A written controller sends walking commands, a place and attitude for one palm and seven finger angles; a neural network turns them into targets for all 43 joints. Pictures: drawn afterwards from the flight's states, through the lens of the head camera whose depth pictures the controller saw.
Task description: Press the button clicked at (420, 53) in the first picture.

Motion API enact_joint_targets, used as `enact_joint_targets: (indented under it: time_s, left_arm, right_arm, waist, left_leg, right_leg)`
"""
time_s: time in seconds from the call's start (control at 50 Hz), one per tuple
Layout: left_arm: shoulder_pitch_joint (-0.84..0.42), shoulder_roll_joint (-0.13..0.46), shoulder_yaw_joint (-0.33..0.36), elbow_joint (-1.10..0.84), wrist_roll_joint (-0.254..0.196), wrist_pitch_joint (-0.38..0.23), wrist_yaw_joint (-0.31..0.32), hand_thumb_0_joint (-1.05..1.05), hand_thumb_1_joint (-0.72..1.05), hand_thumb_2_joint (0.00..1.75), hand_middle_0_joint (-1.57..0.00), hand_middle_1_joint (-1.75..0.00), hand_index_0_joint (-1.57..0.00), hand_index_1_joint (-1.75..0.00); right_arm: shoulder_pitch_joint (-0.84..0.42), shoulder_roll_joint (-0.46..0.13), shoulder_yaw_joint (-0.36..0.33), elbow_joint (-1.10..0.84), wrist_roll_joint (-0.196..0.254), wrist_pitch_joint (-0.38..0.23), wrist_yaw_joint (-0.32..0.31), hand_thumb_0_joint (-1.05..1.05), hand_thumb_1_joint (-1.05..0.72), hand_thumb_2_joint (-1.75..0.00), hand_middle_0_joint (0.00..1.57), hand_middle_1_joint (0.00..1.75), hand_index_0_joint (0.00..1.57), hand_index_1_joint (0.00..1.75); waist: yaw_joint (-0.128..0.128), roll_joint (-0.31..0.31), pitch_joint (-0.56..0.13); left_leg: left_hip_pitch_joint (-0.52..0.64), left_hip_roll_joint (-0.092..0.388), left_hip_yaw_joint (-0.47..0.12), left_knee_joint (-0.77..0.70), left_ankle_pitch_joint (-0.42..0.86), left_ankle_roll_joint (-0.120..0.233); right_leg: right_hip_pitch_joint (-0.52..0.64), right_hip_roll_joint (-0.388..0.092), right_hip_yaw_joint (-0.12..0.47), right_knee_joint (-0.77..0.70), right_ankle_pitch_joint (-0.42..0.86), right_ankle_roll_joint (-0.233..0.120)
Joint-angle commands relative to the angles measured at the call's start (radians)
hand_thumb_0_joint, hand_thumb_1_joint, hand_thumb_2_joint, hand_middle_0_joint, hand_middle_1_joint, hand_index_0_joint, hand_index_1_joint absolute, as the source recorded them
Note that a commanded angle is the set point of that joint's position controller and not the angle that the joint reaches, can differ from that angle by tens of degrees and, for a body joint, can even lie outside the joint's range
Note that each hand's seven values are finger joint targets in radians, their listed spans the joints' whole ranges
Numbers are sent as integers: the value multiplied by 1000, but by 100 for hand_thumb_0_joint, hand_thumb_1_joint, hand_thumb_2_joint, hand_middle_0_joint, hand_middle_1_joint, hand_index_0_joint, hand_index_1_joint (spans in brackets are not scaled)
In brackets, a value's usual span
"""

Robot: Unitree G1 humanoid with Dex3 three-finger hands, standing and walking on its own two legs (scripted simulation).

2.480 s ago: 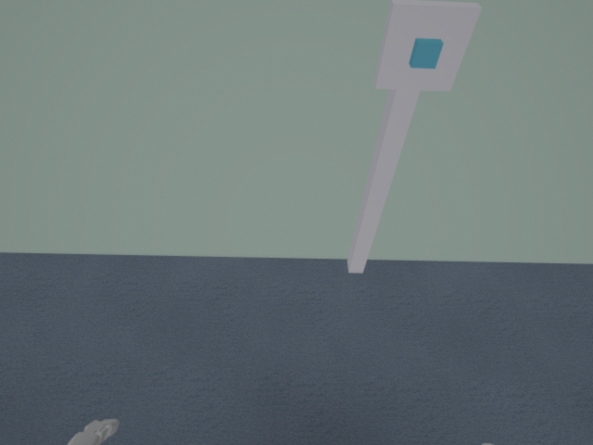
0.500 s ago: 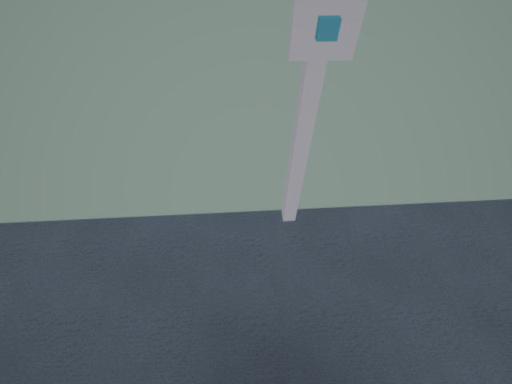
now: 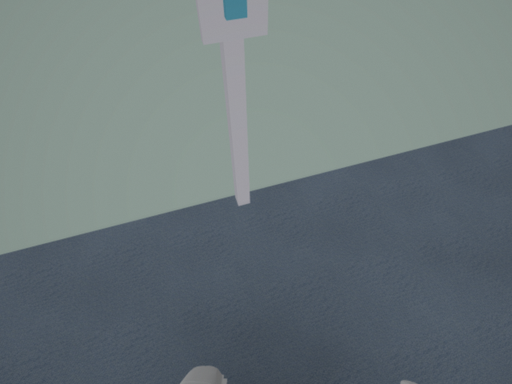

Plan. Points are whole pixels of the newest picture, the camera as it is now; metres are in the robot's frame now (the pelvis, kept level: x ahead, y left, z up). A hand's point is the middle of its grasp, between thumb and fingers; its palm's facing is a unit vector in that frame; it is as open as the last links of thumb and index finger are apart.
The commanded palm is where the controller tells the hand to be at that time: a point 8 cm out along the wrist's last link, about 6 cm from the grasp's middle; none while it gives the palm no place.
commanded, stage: walk to a spot facing it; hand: left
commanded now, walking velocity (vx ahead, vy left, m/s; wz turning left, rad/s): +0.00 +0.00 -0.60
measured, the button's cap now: (234, 5) +0.91 +0.14 +0.14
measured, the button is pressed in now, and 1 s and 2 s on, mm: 0 0 0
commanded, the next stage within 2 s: none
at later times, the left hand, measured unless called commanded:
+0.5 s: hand out of the picture +0.11 +0.28 -0.18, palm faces -0.26 -0.95 -0.19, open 7.4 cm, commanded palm none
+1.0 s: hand (180, 363) +0.17 +0.16 -0.16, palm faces -0.56 -0.80 -0.22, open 7.4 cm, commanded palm none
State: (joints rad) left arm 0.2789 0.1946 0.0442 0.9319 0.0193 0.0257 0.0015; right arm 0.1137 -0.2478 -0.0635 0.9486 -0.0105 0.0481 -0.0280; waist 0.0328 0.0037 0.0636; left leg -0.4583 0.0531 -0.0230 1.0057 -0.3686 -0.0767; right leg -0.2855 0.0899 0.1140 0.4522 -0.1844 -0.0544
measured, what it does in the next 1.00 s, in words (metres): steps on the spot, turning right: left foot, then right foot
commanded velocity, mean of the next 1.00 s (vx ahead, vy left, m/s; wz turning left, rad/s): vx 0.09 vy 0.00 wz -0.60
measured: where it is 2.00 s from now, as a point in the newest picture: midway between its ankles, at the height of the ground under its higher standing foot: (319, 353)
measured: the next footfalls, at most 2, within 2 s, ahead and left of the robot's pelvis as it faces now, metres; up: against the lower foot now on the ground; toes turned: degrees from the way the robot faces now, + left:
left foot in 0.20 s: +0.03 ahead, +0.16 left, +0.00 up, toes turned -6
right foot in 0.78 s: -0.08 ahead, -0.06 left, +0.00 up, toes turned -35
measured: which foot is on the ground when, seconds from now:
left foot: up 0.00-0.18, down 0.20-0.78, up 0.80-1.00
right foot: down 0.00-0.20, up 0.22-0.76, down 0.78-1.00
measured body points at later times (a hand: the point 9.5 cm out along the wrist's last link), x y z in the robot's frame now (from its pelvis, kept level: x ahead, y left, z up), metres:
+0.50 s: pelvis -0.02 +0.09 +0.00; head +0.01 +0.13 +0.45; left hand +0.12 +0.33 -0.16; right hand -0.04 -0.16 -0.12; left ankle -0.01 +0.16 -0.74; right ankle -0.10 -0.07 -0.64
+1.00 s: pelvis +0.00 +0.04 +0.00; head +0.00 +0.03 +0.45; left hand +0.20 +0.20 -0.14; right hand -0.12 -0.20 -0.15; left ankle +0.10 +0.15 -0.68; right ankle -0.11 -0.03 -0.74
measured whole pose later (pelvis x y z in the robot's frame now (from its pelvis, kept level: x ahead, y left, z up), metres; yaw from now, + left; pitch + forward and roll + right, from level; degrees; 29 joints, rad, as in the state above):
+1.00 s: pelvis +0.00 +0.04 +0.00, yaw -36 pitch +0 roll -1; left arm 0.25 0.20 0.04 0.94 0.02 -0.01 -0.01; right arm 0.25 -0.24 -0.07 0.95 -0.03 0.03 0.02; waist -0.02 0.03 0.01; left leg -0.52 0.14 0.07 1.02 -0.34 -0.09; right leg -0.14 0.01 0.02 0.44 -0.30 -0.01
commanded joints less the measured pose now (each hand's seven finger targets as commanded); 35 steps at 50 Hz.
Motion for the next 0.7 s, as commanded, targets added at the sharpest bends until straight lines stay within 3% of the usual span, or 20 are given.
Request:
enact_joint_targets:
  time_s: [0.0, 0.08, 0.1, 0.12, 0.14, 0.16, 0.18, 0.2, 0.22, 0.26, 0.28, 0.3, 0.32, 0.4, 0.48, 0.54, 0.62, 0.68]
  left_arm:
    - [61, 217, 68, -55, 6, -9, 14, 0, 90, 90, -20, -30, -20, -30]
    - [-7, 242, 76, -79, 10, 1, 15, 0, 90, 90, -20, -30, -20, -30]
    - [-22, 237, 75, -83, 9, 4, 15, 0, 90, 90, -20, -30, -20, -30]
    - [-54, 243, 76, -91, 6, 7, 13, 0, 90, 90, -20, -30, -20, -30]
    - [-79, 225, 73, -103, 0, 9, 12, 0, 90, 90, -20, -30, -20, -30]
    - [-73, 171, 63, -119, -8, 12, 7, 0, 90, 90, -20, -30, -20, -30]
    - [-65, 133, 57, -135, -7, 12, -5, 0, 90, 90, -20, -30, -20, -30]
    - [-77, 168, 67, -134, 7, 13, -3, 0, 90, 90, -20, -30, -20, -30]
    - [-49, 190, 80, -109, 18, 23, -4, 0, 90, 90, -20, -30, -20, -30]
    - [-30, 179, 88, -85, 20, 32, -26, 0, 90, 90, -20, -30, -20, -30]
    - [-20, 162, 82, -81, 20, 34, -31, 0, 90, 90, -20, -30, -20, -30]
    - [-10, 149, 77, -75, 17, 35, -35, 0, 90, 90, -20, -30, -20, -30]
    - [-17, 143, 73, -79, 13, 38, -35, 0, 90, 90, -20, -30, -20, -30]
    - [-87, 133, 66, -96, 9, 40, -35, 0, 90, 90, -20, -30, -20, -30]
    - [-134, 119, 61, -111, 5, 47, -35, 0, 90, 90, -20, -30, -20, -30]
    - [-170, 106, 56, -121, 5, 46, -37, 0, 90, 90, -20, -30, -20, -30]
    - [-183, 86, 47, -120, 4, 33, -37, 0, 90, 90, -20, -30, -20, -30]
    - [-154, 85, 47, -114, 2, 18, -30, 0, 90, 90, -20, -30, -20, -30]
  right_arm:
    - [-48, -72, -14, -103, 2, -31, -7, 0, -90, -90, 20, 30, 20, 30]
    - [7, -68, -11, -107, 13, -43, -12, 0, -90, -90, 20, 30, 20, 30]
    - [32, -68, -13, -103, 16, -45, -13, 0, -90, -90, 20, 30, 20, 30]
    - [86, -70, -12, -92, 16, -49, -16, 0, -90, -90, 20, 30, 20, 30]
    - [146, -85, -14, -76, 16, -58, -21, 0, -90, -90, 20, 30, 20, 30]
    - [173, -151, -25, -74, 10, -68, -25, 0, -90, -90, 20, 30, 20, 30]
    - [140, -235, -40, -97, 0, -63, -21, 0, -90, -90, 20, 30, 20, 30]
    - [108, -236, -33, -122, -1, -55, -16, 0, -90, -90, 20, 30, 20, 30]
    - [40, -160, -16, -132, -7, -56, -17, 0, -90, -90, 20, 30, 20, 30]
    - [-25, -131, -3, -156, -11, -62, -19, 0, -90, -90, 20, 30, 20, 30]
    - [-7, -122, -1, -150, -12, -66, -18, 0, -90, -90, 20, 30, 20, 30]
    - [-1, -112, 1, -142, -7, -69, -19, 0, -90, -90, 20, 30, 20, 30]
    - [36, -109, -1, -136, -9, -69, -18, 0, -90, -90, 20, 30, 20, 30]
    - [162, -107, -8, -97, -5, -71, -19, 0, -90, -90, 20, 30, 20, 30]
    - [200, -122, -19, -76, -8, -71, -18, 0, -90, -90, 20, 30, 20, 30]
    - [212, -131, -29, -58, -12, -69, -15, 0, -90, -90, 20, 30, 20, 30]
    - [230, -146, -40, -32, -16, -64, -8, 0, -90, -90, 20, 30, 20, 30]
    - [219, -158, -48, -20, -16, -62, 0, 0, -90, -90, 20, 30, 20, 30]
  waist:
    - [24, -141, -120]
    - [-1, -165, -147]
    - [-13, -163, -143]
    - [-42, -168, -149]
    - [-72, -142, -166]
    - [-85, 51, -180]
    - [-64, 312, -128]
    - [-60, 238, -91]
    - [-24, 182, -48]
    - [15, 122, 14]
    - [14, 121, 11]
    - [17, 129, 1]
    - [2, 141, -8]
    - [-48, 146, -21]
    - [-64, 135, -19]
    - [-77, 144, -28]
    - [-91, 183, -88]
    - [-73, 191, -119]
  left_leg:
    - [-46, -13, -6, -102, -42, 2]
    - [87, -39, 0, -297, -61, 24]
    - [139, -47, 5, -369, -36, 28]
    - [227, -50, 13, -466, 32, 33]
    - [366, -27, 5, -589, 110, 43]
    - [493, 133, -154, -714, 84, 89]
    - [481, 378, -387, -782, 176, 161]
    - [336, 443, -397, -763, 199, 223]
    - [230, 372, -311, -784, 161, 216]
    - [158, 262, -138, -765, 185, 191]
    - [188, 217, -68, -748, 237, 175]
    - [214, 203, -18, -735, 278, 167]
    - [254, 197, -6, -723, 305, 170]
    - [366, 237, -7, -713, 369, 193]
    - [394, 293, 0, -718, 359, 222]
    - [392, 319, 36, -708, 370, 233]
    - [408, 329, 107, -637, 497, 222]
    - [396, 340, 164, -554, 546, 183]
  right_leg:
    - [165, -273, 352, -105, 287, -136]
    - [115, -253, 381, -73, 345, -127]
    - [77, -243, 384, -62, 337, -109]
    - [24, -224, 371, -39, 297, -81]
    - [-69, -176, 333, 16, 223, -38]
    - [-221, -59, 219, 152, 16, 19]
    - [-382, 37, 27, 394, -373, 84]
    - [-342, -30, 13, 567, -379, 105]
    - [-312, -44, 17, 674, -308, 120]
    - [-294, -63, -25, 822, -204, 125]
    - [-307, -67, -42, 844, -166, 130]
    - [-319, -75, -59, 853, -140, 134]
    - [-332, -77, -63, 854, -131, 139]
    - [-360, -111, -80, 760, -139, 151]
    - [-338, -143, -98, 650, -185, 150]
    - [-292, -162, -130, 542, -223, 140]
    - [-175, -139, -189, 377, -262, 115]
    - [-77, -122, -208, 218, -212, 85]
